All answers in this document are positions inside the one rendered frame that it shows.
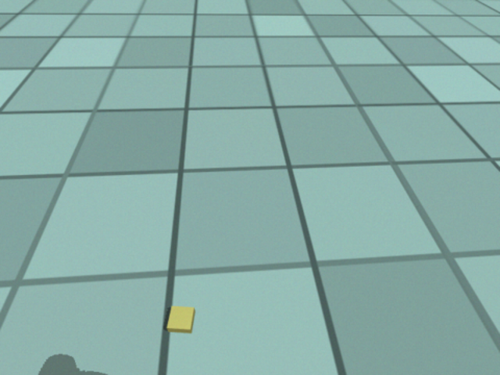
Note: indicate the small box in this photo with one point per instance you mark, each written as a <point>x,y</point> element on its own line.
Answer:
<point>181,319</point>

